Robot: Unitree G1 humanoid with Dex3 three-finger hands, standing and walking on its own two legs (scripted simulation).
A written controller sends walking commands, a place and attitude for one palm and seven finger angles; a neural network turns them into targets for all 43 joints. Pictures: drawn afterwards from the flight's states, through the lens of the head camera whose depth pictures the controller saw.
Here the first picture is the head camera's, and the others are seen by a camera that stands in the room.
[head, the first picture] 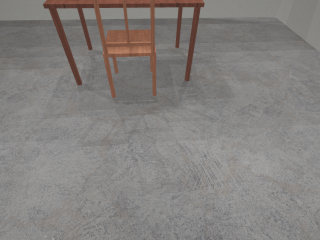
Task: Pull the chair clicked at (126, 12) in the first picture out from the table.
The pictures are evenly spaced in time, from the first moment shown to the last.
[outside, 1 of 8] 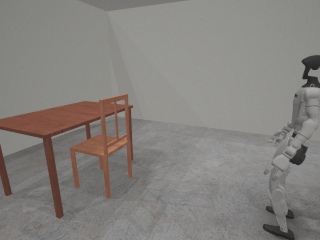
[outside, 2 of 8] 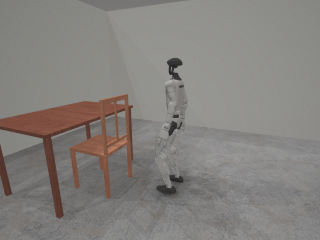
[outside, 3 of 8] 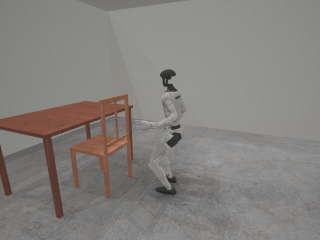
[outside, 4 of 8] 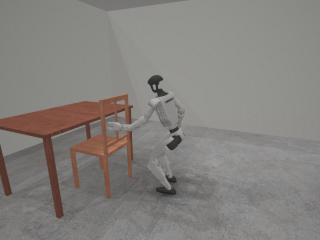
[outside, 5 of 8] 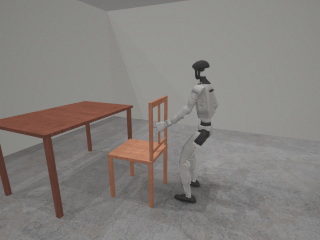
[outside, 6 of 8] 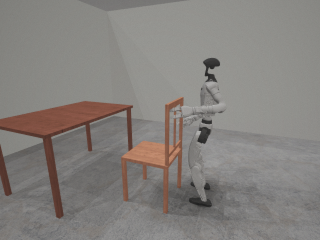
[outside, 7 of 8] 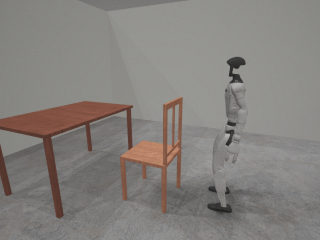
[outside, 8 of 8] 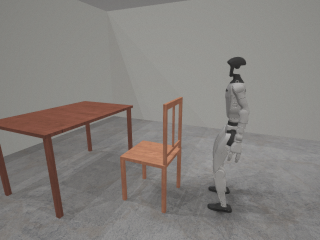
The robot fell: no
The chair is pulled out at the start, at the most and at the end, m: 0.00 0.60 0.57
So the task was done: yes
